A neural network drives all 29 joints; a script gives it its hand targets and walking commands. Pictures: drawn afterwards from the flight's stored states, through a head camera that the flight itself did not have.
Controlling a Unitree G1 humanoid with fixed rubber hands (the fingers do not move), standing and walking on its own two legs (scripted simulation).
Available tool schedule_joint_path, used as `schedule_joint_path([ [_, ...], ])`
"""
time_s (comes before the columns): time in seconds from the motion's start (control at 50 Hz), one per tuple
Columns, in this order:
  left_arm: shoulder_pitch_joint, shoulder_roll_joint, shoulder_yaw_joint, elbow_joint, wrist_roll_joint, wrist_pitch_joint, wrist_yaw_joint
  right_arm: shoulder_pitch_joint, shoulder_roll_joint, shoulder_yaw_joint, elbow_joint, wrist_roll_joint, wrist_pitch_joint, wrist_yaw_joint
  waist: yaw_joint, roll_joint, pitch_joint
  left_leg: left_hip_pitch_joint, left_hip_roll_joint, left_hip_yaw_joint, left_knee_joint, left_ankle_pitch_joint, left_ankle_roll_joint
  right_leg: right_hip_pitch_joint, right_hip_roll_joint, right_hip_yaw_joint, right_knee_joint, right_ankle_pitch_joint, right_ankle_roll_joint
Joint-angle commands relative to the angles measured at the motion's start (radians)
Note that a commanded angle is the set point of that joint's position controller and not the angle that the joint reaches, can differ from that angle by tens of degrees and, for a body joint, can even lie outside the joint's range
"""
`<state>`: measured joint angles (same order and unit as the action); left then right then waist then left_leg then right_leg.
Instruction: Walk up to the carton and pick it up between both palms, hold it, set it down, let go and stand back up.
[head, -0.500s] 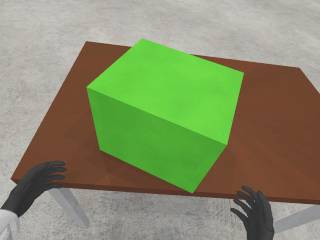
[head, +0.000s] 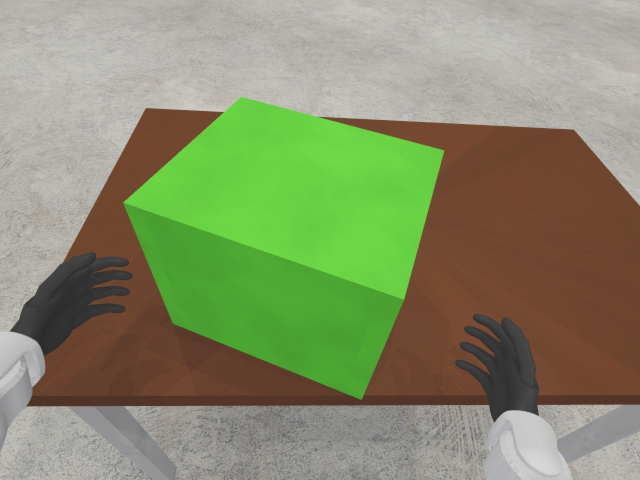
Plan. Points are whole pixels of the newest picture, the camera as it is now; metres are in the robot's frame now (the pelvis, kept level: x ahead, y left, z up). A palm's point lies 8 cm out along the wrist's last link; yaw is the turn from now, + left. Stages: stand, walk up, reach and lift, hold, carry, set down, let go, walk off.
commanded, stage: reach and lift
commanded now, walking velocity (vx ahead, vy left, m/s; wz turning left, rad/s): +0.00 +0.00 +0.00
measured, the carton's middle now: (299, 242) +0.40 +0.08 +0.07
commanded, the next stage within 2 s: none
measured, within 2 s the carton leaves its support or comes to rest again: neither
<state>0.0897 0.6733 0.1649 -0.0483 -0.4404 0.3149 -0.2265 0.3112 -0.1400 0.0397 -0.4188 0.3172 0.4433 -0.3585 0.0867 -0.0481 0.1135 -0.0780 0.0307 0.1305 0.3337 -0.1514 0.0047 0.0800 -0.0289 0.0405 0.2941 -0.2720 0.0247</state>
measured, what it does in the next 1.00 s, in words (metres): stands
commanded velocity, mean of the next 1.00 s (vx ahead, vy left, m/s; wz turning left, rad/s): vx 0.00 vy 0.00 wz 0.00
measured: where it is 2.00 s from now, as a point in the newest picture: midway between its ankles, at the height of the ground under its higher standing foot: outside the picture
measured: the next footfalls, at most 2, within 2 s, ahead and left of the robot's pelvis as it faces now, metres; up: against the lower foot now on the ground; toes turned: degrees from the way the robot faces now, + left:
none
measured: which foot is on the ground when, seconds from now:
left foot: down 0.00-1.00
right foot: down 0.00-1.00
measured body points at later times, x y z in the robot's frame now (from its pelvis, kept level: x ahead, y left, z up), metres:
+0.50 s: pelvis -0.02 +0.01 +0.00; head +0.00 +0.04 +0.45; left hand +0.31 +0.32 +0.12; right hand +0.27 -0.18 +0.11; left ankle +0.03 +0.11 -0.75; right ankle -0.06 -0.14 -0.75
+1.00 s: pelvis -0.03 +0.02 +0.00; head -0.01 +0.05 +0.45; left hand +0.39 +0.31 +0.17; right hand +0.34 -0.18 +0.15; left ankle +0.03 +0.11 -0.75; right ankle -0.06 -0.14 -0.75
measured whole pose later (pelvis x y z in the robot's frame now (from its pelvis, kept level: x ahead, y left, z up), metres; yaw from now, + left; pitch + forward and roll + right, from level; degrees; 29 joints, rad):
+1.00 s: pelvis -0.03 +0.02 +0.00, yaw +1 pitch -2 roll -1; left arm -0.73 0.72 0.03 0.57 -0.41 0.48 -0.20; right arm -0.50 -0.22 -0.05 0.14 0.40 0.55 -0.29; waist -0.08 -0.07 0.07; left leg -0.21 0.03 0.11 0.36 -0.11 0.04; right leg -0.04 -0.03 0.02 0.30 -0.23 0.04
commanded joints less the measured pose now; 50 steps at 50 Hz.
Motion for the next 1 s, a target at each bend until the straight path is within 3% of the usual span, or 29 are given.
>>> schedule_joint_path([
  [0.0,-0.196,0.231,0.172,-0.131,0.039,0.016,-0.021,-0.124,-0.08,-0.018,-0.208,0.006,-0.019,-0.016,-0.005,0.081,-0.178,0.251,0.011,-0.102,-0.002,0.27,-0.003,-0.185,-0.042,0.032,-0.037,0.449,0.003],
  [0.1,-0.319,0.256,0.179,-0.131,0.032,0.015,-0.016,-0.207,-0.106,-0.048,-0.198,0.012,-0.02,-0.013,-0.03,0.098,-0.23,0.261,0.006,-0.098,0.014,0.281,-0.003,-0.2,-0.036,0.031,-0.035,0.458,-0.002],
  [0.14,-0.317,0.24,0.169,-0.092,0.029,0.025,-0.023,-0.22,-0.108,-0.042,-0.187,0.013,-0.02,-0.019,-0.046,0.066,-0.232,0.259,0.005,-0.1,0.017,0.288,0.008,-0.195,-0.038,0.03,-0.031,0.518,0.007],
  [0.16,-0.314,0.243,0.175,-0.122,0.032,0.028,-0.024,-0.217,-0.109,-0.024,-0.215,0.023,-0.019,-0.023,-0.027,0.066,-0.259,0.266,0.003,-0.098,0.015,0.295,0.011,-0.182,-0.037,0.029,-0.024,0.544,0.01],
  [0.18,-0.368,0.254,0.162,-0.069,0.021,0.032,-0.027,-0.275,-0.122,-0.034,-0.185,0.019,-0.013,-0.022,-0.04,0.059,-0.257,0.242,0.002,-0.099,0.009,0.254,0.016,-0.188,-0.038,0.027,-0.023,0.513,0.01],
  [0.22,-0.375,0.267,0.18,-0.097,0.042,0.038,-0.023,-0.259,-0.117,-0.02,-0.183,0.037,0.0,-0.022,-0.033,0.074,-0.276,0.27,-0.001,-0.095,0.003,0.256,0.017,-0.179,-0.035,0.03,-0.029,0.5,0.009],
  [0.28,-0.47,0.271,0.152,-0.05,0.031,0.06,-0.017,-0.356,-0.123,-0.058,-0.127,0.033,0.025,-0.013,-0.059,0.086,-0.267,0.25,0.003,-0.096,-0.005,0.214,0.017,-0.203,-0.021,0.025,-0.043,0.402,-0.012],
  [0.34,-0.523,0.283,0.147,-0.086,0.03,0.071,0.006,-0.41,-0.138,-0.094,-0.128,0.042,0.042,-0.005,-0.051,0.125,-0.301,0.252,0.01,-0.094,-0.007,0.201,0.01,-0.227,-0.012,0.022,-0.051,0.305,-0.037],
  [0.38,-0.617,0.29,0.123,-0.012,0.023,0.082,0.014,-0.499,-0.14,-0.121,-0.062,0.038,0.054,0.002,-0.078,0.153,-0.291,0.231,0.013,-0.099,-0.014,0.156,0.011,-0.257,-0.011,0.023,-0.054,0.254,-0.053],
  [0.42,-0.671,0.298,0.115,0.038,0.017,0.092,0.012,-0.578,-0.144,-0.137,-0.047,0.034,0.066,0.004,-0.076,0.145,-0.296,0.22,0.01,-0.094,-0.014,0.138,0.019,-0.256,-0.013,0.023,-0.05,0.247,-0.052],
  [0.44,-0.66,0.298,0.11,0.001,0.015,0.097,0.018,-0.574,-0.158,-0.142,-0.071,0.041,0.064,0.006,-0.069,0.145,-0.348,0.241,0.019,-0.1,-0.008,0.161,0.018,-0.237,-0.003,0.018,-0.039,0.254,-0.058],
  [0.5,-0.813,0.305,0.052,0.089,-0.011,0.106,0.031,-0.729,-0.164,-0.17,0.014,0.044,0.08,0.018,-0.1,0.156,-0.37,0.205,0.029,-0.111,-0.014,0.07,0.022,-0.279,-0.001,0.015,-0.043,0.16,-0.072],
  [0.54,-0.853,0.308,0.041,0.145,-0.023,0.107,0.036,-0.775,-0.166,-0.164,0.081,0.047,0.092,0.026,-0.103,0.124,-0.384,0.202,0.031,-0.116,-0.014,0.08,0.033,-0.27,0.003,0.012,-0.042,0.175,-0.07],
  [0.58,-0.906,0.309,0.033,0.15,-0.01,0.106,0.039,-0.826,-0.185,-0.173,0.112,0.054,0.096,0.031,-0.109,0.141,-0.419,0.227,0.034,-0.124,-0.011,0.104,0.027,-0.267,0.007,0.008,-0.04,0.178,-0.074],
  [0.62,-0.935,0.292,0.001,0.228,-0.011,0.116,0.036,-0.875,-0.178,-0.17,0.191,0.054,0.103,0.036,-0.132,0.124,-0.4,0.235,0.036,-0.129,-0.011,0.119,0.03,-0.268,0.013,0.005,-0.047,0.189,-0.077],
  [0.64,-0.938,0.284,-0.006,0.281,-0.004,0.125,0.03,-0.885,-0.183,-0.154,0.24,0.065,0.113,0.038,-0.128,0.129,-0.368,0.238,0.036,-0.137,-0.018,0.107,0.031,-0.272,0.011,0.005,-0.05,0.172,-0.08],
  [0.66,-0.971,0.289,-0.008,0.25,0.001,0.134,0.031,-0.918,-0.204,-0.167,0.219,0.07,0.113,0.037,-0.134,0.14,-0.396,0.25,0.039,-0.14,-0.019,0.108,0.025,-0.268,0.017,0.0,-0.048,0.176,-0.082],
  [0.68,-1.021,0.301,-0.012,0.331,0.006,0.139,0.029,-0.967,-0.204,-0.172,0.285,0.06,0.118,0.038,-0.148,0.132,-0.383,0.226,0.029,-0.134,-0.017,0.093,0.03,-0.27,0.012,0.002,-0.047,0.177,-0.078],
  [0.7,-1.063,0.301,-0.03,0.342,0.006,0.134,0.031,-1.005,-0.206,-0.167,0.311,0.07,0.117,0.041,-0.151,0.155,-0.395,0.215,0.028,-0.141,-0.016,0.087,0.029,-0.273,0.012,-0.005,-0.038,0.185,-0.081],
  [0.74,-1.142,0.297,-0.058,0.421,-0.003,0.129,0.03,-1.084,-0.211,-0.177,0.375,0.064,0.109,0.05,-0.168,0.138,-0.397,0.2,0.031,-0.143,-0.008,0.071,0.033,-0.283,0.015,-0.011,-0.037,0.172,-0.083],
  [0.76,-1.094,0.294,-0.046,0.333,0.008,0.123,0.034,-1.045,-0.218,-0.169,0.295,0.076,0.09,0.052,-0.152,0.138,-0.472,0.243,0.032,-0.139,0.004,0.13,0.03,-0.247,0.021,-0.013,-0.022,0.23,-0.082],
  [0.78,-1.135,0.301,-0.04,0.372,0.01,0.123,0.036,-1.089,-0.227,-0.167,0.307,0.073,0.079,0.058,-0.151,0.147,-0.495,0.25,0.027,-0.134,0.019,0.162,0.025,-0.262,0.021,-0.016,-0.018,0.247,-0.077],
  [0.84,-1.142,0.296,-0.026,0.342,0.031,0.124,0.041,-1.09,-0.232,-0.147,0.316,0.097,0.055,0.07,-0.133,0.173,-0.557,0.305,0.02,-0.126,0.049,0.291,0.013,-0.248,0.033,-0.027,-0.015,0.323,-0.076],
  [0.86,-1.177,0.301,-0.031,0.394,0.029,0.13,0.038,-1.129,-0.245,-0.161,0.345,0.084,0.054,0.071,-0.155,0.141,-0.541,0.29,0.018,-0.126,0.052,0.281,0.015,-0.257,0.034,-0.026,-0.018,0.335,-0.07],
  [0.9,-1.217,0.324,-0.024,0.475,0.025,0.116,0.029,-1.174,-0.234,-0.147,0.381,0.069,0.058,0.067,-0.164,0.095,-0.539,0.23,0.0,-0.12,0.04,0.229,0.037,-0.204,0.021,-0.019,-0.003,0.387,-0.054],
  [0.98,-1.312,0.322,-0.043,0.479,0.04,0.094,0.031,-1.23,-0.237,-0.154,0.417,0.066,0.04,0.066,-0.184,0.154,-0.6,0.224,-0.006,-0.116,0.051,0.261,0.024,-0.205,0.026,-0.026,0.021,0.461,-0.052],
])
